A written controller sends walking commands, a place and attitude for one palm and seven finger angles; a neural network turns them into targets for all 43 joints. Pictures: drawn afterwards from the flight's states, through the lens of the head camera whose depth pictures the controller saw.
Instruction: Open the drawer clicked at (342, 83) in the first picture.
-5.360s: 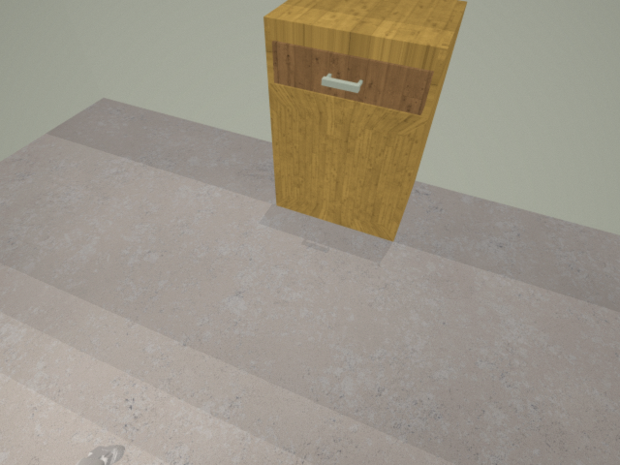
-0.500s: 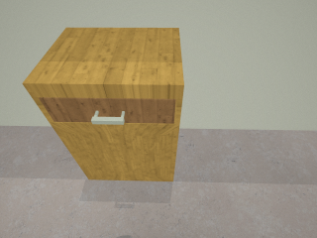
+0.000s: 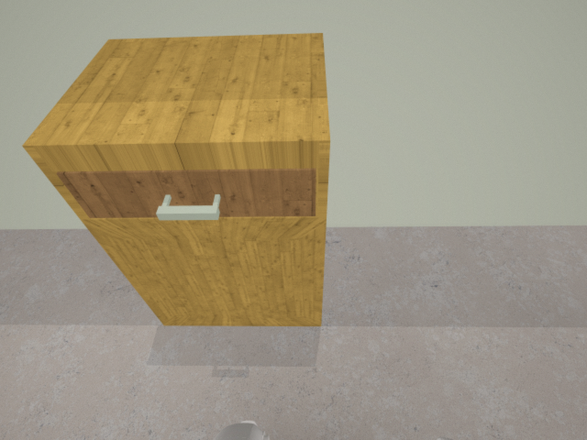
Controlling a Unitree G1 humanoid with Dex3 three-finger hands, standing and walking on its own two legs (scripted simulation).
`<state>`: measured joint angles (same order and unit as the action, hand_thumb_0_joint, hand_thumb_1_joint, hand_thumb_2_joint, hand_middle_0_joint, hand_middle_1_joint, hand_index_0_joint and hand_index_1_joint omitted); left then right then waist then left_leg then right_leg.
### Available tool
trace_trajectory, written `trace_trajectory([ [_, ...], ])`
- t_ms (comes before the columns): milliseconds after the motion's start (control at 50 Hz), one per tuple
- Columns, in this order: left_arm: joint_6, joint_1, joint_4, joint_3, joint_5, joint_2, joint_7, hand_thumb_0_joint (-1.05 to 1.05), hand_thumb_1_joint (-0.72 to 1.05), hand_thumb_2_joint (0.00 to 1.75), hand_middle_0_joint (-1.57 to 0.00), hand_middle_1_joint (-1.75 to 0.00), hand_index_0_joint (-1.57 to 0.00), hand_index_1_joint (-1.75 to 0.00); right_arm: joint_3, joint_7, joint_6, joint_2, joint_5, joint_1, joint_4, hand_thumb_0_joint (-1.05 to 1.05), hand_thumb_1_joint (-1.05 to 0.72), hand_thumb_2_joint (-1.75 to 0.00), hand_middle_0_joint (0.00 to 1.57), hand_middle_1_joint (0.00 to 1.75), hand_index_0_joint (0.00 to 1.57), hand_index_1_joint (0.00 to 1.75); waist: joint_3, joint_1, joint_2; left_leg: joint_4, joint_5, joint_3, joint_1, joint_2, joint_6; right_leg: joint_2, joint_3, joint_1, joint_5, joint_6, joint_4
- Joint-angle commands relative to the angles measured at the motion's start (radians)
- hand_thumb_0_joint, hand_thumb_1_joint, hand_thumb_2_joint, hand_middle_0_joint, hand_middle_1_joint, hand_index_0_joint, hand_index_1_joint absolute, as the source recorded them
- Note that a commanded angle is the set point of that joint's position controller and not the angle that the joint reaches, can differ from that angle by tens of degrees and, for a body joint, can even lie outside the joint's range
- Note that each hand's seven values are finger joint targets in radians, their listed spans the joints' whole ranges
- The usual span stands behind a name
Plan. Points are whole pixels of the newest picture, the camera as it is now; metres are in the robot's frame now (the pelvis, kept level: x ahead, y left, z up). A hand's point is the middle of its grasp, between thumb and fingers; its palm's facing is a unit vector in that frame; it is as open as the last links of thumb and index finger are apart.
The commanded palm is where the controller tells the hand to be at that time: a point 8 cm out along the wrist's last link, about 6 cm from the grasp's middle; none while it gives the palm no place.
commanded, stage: come to a stop and stand still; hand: left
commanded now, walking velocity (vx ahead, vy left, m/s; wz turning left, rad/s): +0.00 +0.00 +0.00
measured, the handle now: (190, 205) +0.55 +0.26 -0.07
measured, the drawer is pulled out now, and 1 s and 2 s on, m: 0.00 0.00 0.00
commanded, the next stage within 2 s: look again from close up in 0.60 s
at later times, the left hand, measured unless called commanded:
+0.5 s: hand out of the picture -0.03 +0.15 -0.15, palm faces +0.04 -0.98 -0.20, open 7.4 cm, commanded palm none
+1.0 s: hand out of the picture +0.01 +0.12 -0.15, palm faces +0.05 -0.99 -0.15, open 7.4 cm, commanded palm none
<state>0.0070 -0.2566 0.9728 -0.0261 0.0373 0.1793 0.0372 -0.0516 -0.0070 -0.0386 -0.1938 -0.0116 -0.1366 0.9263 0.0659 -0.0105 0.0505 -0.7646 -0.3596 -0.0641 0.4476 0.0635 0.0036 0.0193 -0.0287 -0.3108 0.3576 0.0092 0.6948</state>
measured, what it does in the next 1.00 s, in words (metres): stands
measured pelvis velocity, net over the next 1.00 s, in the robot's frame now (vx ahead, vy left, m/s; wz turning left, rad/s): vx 0.03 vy -0.03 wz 0.01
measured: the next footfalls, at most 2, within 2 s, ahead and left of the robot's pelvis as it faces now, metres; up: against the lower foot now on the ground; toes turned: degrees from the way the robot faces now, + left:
right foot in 1.96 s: +0.06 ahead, -0.07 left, +0.00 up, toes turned -3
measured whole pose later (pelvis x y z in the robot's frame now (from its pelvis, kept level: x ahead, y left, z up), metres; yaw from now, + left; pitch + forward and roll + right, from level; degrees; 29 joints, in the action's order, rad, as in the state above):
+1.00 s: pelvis +0.03 -0.03 +0.02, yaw +1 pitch +1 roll +1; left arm -0.03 -0.33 1.12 0.01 0.02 0.10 0.02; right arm 0.02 0.03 0.02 -0.11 -0.01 -0.33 1.12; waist 0.01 0.00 0.00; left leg -0.47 -0.23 -0.06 0.25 0.01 0.00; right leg -0.02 -0.05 -0.20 0.30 0.05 0.49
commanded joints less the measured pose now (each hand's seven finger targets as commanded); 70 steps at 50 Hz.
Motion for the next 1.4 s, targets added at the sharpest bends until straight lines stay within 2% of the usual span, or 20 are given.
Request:
trace_trajectory([
  [0,-0.039,-0.010,-0.103,-0.030,-0.001,0.161,0.022,0.00,0.90,0.90,-0.20,-0.30,-0.20,-0.30,-0.011,0.004,0.019,-0.042,0.002,-0.056,-0.098,0.00,-0.90,-0.90,0.20,0.30,0.20,0.30,-0.077,0.032,-0.277,-0.188,-0.111,0.040,0.032,-0.031,0.014,0.234,0.225,0.052,-0.525,0.183,-0.244],
  [20,-0.034,0.005,-0.111,-0.031,0.001,0.157,0.021,0.00,0.90,0.90,-0.20,-0.30,-0.20,-0.30,-0.004,0.007,0.020,-0.031,0.002,-0.090,-0.088,0.00,-0.90,-0.90,0.20,0.30,0.20,0.30,-0.076,0.048,-0.220,-0.069,-0.086,0.026,-0.037,-0.030,0.016,0.211,0.176,0.025,-0.499,0.172,-0.210],
  [40,-0.026,0.013,-0.117,-0.029,-0.005,0.163,0.018,0.00,0.90,0.90,-0.20,-0.30,-0.20,-0.30,0.003,0.011,0.022,-0.020,0.001,-0.128,-0.068,0.00,-0.90,-0.90,0.20,0.30,0.20,0.30,-0.067,0.054,-0.189,0.051,-0.008,0.000,-0.133,-0.048,0.013,0.184,0.139,-0.027,-0.395,0.142,-0.196],
  [60,-0.018,0.016,-0.114,-0.025,-0.014,0.155,0.014,0.00,0.90,0.90,-0.20,-0.30,-0.20,-0.30,0.007,0.012,0.025,-0.023,0.000,-0.170,-0.045,0.00,-0.90,-0.90,0.20,0.30,0.20,0.30,-0.049,0.064,-0.154,0.161,0.072,-0.005,-0.239,-0.049,0.014,0.156,0.124,-0.111,-0.200,0.108,-0.198],
  [80,-0.005,0.007,-0.112,-0.019,-0.019,0.130,0.010,0.00,0.90,0.90,-0.20,-0.30,-0.20,-0.30,0.009,0.013,0.032,-0.052,-0.005,-0.191,-0.030,0.00,-0.90,-0.90,0.20,0.30,0.20,0.30,-0.001,0.057,-0.041,0.247,0.087,0.074,-0.258,0.002,0.036,0.094,0.095,-0.177,0.008,0.070,-0.177],
  [100,0.003,-0.019,-0.115,-0.013,-0.023,0.098,0.007,0.00,0.90,0.90,-0.20,-0.30,-0.20,-0.30,0.009,0.016,0.036,-0.085,-0.015,-0.185,-0.035,0.00,-0.90,-0.90,0.20,0.30,0.20,0.30,0.045,0.033,0.068,0.360,0.026,0.206,-0.172,0.099,0.084,0.022,0.051,-0.169,0.128,0.035,-0.154],
  [120,0.008,-0.046,-0.109,-0.010,-0.021,0.087,0.006,0.00,0.90,0.90,-0.20,-0.30,-0.20,-0.30,0.005,0.016,0.038,-0.110,-0.020,-0.178,-0.040,0.00,-0.90,-0.90,0.20,0.30,0.20,0.30,0.063,0.019,0.148,0.467,-0.119,0.314,-0.064,0.162,0.123,-0.011,-0.009,-0.102,0.153,0.019,-0.097],
  [140,0.009,-0.037,-0.092,-0.009,-0.019,0.088,0.002,0.00,0.90,0.90,-0.20,-0.30,-0.20,-0.30,0.006,0.021,0.039,-0.119,-0.020,-0.159,-0.032,0.00,-0.90,-0.90,0.20,0.30,0.20,0.30,0.067,0.013,0.171,0.532,-0.230,0.361,0.011,0.168,0.139,-0.021,-0.012,-0.038,0.116,0.018,-0.064],
  [180,0.004,-0.086,-0.054,-0.005,-0.016,0.074,-0.008,0.00,0.90,0.90,-0.20,-0.30,-0.20,-0.30,0.013,0.024,0.039,-0.109,-0.017,-0.111,-0.033,0.00,-0.90,-0.90,0.20,0.30,0.20,0.30,0.052,-0.029,0.054,0.515,-0.284,0.277,0.091,0.128,0.118,-0.006,0.013,0.087,0.029,0.026,-0.112],
  [200,-0.003,-0.100,-0.042,-0.002,-0.016,0.073,-0.011,0.00,0.90,0.90,-0.20,-0.30,-0.20,-0.30,0.018,0.024,0.041,-0.101,-0.016,-0.116,-0.026,0.00,-0.90,-0.90,0.20,0.30,0.20,0.30,0.029,-0.030,0.012,0.481,-0.260,0.226,0.068,0.089,0.095,0.006,0.040,0.102,0.035,0.030,-0.181],
  [240,-0.010,-0.097,-0.031,-0.005,-0.018,0.093,-0.013,0.00,0.90,0.90,-0.20,-0.30,-0.20,-0.30,0.022,0.022,0.041,-0.081,-0.017,-0.150,-0.007,0.00,-0.90,-0.90,0.20,0.30,0.20,0.30,-0.001,-0.013,-0.009,0.441,-0.215,0.165,-0.002,0.042,0.067,0.039,0.090,0.065,0.136,0.041,-0.276],
  [280,-0.013,-0.076,-0.026,-0.007,-0.019,0.106,-0.012,0.00,0.90,0.90,-0.20,-0.30,-0.20,-0.30,0.025,0.021,0.036,-0.063,-0.018,-0.197,0.018,0.00,-0.90,-0.90,0.20,0.30,0.20,0.30,0.015,0.010,-0.063,0.372,-0.141,0.120,-0.056,0.009,0.053,0.071,0.145,-0.018,0.239,0.055,-0.347],
  [320,-0.019,-0.057,-0.017,-0.004,-0.022,0.105,-0.011,0.00,0.90,0.90,-0.20,-0.30,-0.20,-0.30,0.033,0.021,0.036,-0.037,-0.017,-0.244,0.044,0.00,-0.90,-0.90,0.20,0.30,0.20,0.30,0.007,0.033,-0.105,0.330,-0.045,0.094,-0.131,-0.006,0.046,0.092,0.166,-0.069,0.241,0.064,-0.386],
  [420,-0.021,-0.069,0.016,0.001,-0.023,0.088,-0.011,0.00,0.90,0.90,-0.20,-0.30,-0.20,-0.30,0.038,0.023,0.038,-0.032,-0.016,-0.284,0.083,0.00,-0.90,-0.90,0.20,0.30,0.20,0.30,0.025,0.033,-0.065,0.359,-0.073,0.111,-0.131,0.007,0.043,0.076,0.142,-0.089,0.254,0.057,-0.383],
  [580,-0.028,-0.119,0.073,0.008,-0.023,0.059,-0.010,0.00,0.90,0.90,-0.20,-0.30,-0.20,-0.30,0.047,0.027,0.042,-0.014,-0.013,-0.296,0.125,0.00,-0.90,-0.90,0.20,0.30,0.20,0.30,0.052,0.023,-0.069,0.360,-0.047,0.111,-0.111,0.005,0.039,0.076,0.156,-0.073,0.235,0.058,-0.390],
  [720,-0.033,-0.139,0.103,0.014,-0.022,0.038,-0.007,0.00,0.90,0.90,-0.20,-0.30,-0.20,-0.30,0.050,0.030,0.048,0.000,-0.009,-0.296,0.149,0.00,-0.90,-0.90,0.20,0.30,0.20,0.30,0.062,0.020,-0.042,0.390,-0.021,0.118,-0.126,0.018,0.036,0.065,0.136,-0.057,0.153,0.055,-0.376],
  [900,-0.047,-0.154,0.128,0.018,-0.024,0.016,-0.004,0.00,0.90,0.90,-0.20,-0.30,-0.20,-0.30,0.055,0.040,0.074,0.002,-0.002,-0.269,0.160,0.00,-0.90,-0.90,0.20,0.30,0.20,0.30,-0.018,0.008,-0.043,0.374,0.207,0.106,-0.197,0.034,0.042,0.067,0.102,0.067,-0.163,0.049,-0.315],
  [1260,-0.045,-0.148,0.138,0.014,-0.024,0.042,0.006,0.00,0.90,0.90,-0.20,-0.30,-0.20,-0.30,0.060,0.049,0.071,-0.021,0.000,-0.216,0.187,0.00,-0.90,-0.90,0.20,0.30,0.20,0.30,-0.042,0.006,-0.064,0.342,0.428,0.071,-0.316,0.041,0.035,0.083,0.079,0.150,-0.467,0.037,-0.296],
  [1340,-0.037,-0.137,0.115,-0.003,-0.025,0.084,0.015,0.00,0.90,0.90,-0.20,-0.30,-0.20,-0.30,0.054,0.050,0.056,-0.041,0.002,-0.200,0.166,0.00,-0.90,-0.90,0.20,0.30,0.20,0.30,-0.049,-0.005,-0.038,0.312,0.470,0.055,-0.285,0.032,0.021,0.123,0.106,0.188,-0.631,0.051,-0.254],
  [1380,-0.033,-0.140,0.103,-0.016,-0.023,0.110,0.019,0.00,0.90,0.90,-0.20,-0.30,-0.20,-0.30,0.045,0.051,0.048,-0.050,0.002,-0.189,0.141,0.00,-0.90,-0.90,0.20,0.30,0.20,0.30,-0.068,-0.011,-0.065,0.278,0.453,0.039,-0.249,0.025,0.014,0.151,0.127,0.221,-0.735,0.062,-0.222],
])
